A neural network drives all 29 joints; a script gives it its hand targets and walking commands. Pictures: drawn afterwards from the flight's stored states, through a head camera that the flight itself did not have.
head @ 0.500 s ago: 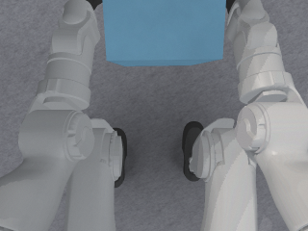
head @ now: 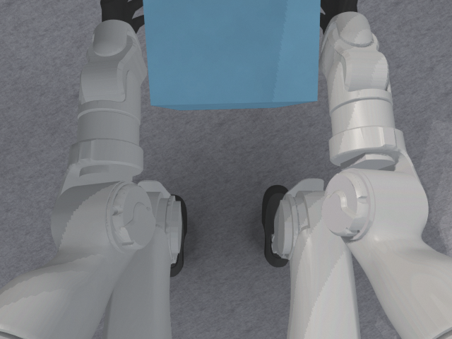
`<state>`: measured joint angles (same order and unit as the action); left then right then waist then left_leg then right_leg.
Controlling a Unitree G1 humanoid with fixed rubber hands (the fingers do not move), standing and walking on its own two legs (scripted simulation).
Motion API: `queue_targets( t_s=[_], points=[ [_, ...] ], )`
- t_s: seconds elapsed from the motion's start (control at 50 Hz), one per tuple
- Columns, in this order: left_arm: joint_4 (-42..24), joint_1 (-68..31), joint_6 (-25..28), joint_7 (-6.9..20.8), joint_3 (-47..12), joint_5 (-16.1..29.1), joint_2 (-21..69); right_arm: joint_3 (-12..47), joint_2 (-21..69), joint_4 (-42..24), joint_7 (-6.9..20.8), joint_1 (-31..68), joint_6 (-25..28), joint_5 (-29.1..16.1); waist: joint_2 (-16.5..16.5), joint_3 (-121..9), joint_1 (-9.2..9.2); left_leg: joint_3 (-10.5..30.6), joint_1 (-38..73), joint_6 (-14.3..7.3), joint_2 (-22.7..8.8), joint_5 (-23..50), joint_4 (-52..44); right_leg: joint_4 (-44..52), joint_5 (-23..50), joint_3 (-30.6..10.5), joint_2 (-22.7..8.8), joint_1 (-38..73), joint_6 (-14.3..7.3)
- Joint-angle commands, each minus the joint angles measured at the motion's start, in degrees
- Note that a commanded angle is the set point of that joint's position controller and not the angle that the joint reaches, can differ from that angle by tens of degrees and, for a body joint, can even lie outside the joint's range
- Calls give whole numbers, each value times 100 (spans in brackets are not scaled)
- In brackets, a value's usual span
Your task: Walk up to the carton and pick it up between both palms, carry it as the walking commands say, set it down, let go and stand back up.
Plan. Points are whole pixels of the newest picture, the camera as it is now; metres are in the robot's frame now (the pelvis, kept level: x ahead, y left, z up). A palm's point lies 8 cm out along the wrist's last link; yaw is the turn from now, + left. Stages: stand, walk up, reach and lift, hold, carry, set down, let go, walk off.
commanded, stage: reach and lift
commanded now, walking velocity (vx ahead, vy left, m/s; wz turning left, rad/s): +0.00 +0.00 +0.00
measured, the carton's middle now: (228, 38) +0.54 -0.02 -0.19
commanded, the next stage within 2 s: none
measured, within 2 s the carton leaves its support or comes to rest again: neither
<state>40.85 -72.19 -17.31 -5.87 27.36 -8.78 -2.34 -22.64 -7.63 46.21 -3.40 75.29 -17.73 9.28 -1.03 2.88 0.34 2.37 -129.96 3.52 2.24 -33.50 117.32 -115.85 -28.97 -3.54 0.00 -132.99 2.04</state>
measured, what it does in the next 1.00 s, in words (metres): rises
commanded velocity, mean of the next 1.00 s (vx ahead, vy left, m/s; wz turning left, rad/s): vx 0.00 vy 0.00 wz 0.00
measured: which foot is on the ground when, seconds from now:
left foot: down 0.00-1.00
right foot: down 0.00-1.00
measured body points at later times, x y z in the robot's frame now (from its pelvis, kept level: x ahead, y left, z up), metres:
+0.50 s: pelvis +0.00 +0.00 +0.05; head +0.31 -0.02 +0.37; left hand +0.53 +0.13 -0.05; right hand +0.53 -0.17 -0.05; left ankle +0.10 +0.13 -0.37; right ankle +0.11 -0.13 -0.37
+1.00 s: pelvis +0.00 +0.00 +0.10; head +0.28 -0.03 +0.46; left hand +0.52 +0.13 +0.03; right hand +0.52 -0.16 +0.03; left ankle +0.10 +0.13 -0.37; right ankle +0.11 -0.13 -0.37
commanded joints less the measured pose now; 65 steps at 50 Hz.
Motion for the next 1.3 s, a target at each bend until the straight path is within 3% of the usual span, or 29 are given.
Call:
queue_targets(
  t_s=[0.0,0.14,0.52,0.88,1.28],
  points=[
    [-48,-3582,-8,1619,-2913,772,5419,2480,5604,-165,1520,3188,66,-744,255,-6850,3,-937,2813,-139,708,1678,-1095,793,1899,896,726,4390,-109],
    [-303,-3444,-124,1601,-3135,845,5669,2698,5862,-477,1506,3002,-74,-789,264,-7506,13,-935,3123,-91,754,1915,-1303,987,2134,893,798,4752,-89],
    [-9,-3068,-405,1690,-2661,447,5931,2341,6083,-321,1635,2630,-371,-443,257,-7008,-36,-873,3357,-86,795,1369,-2139,1882,1379,857,866,4656,-98],
    [-54,-2647,-569,1871,-2624,347,6173,2366,6554,-381,1647,2223,-568,-304,366,-7080,-86,-845,3843,-117,837,1384,-2787,2590,1443,771,926,5489,-50],
    [-158,-1883,-598,1940,-2778,243,6532,2460,6894,-443,1686,1484,-554,-195,241,-6776,-79,-682,4772,-106,843,1560,-3600,3390,1496,719,958,6133,-61]
  ],
)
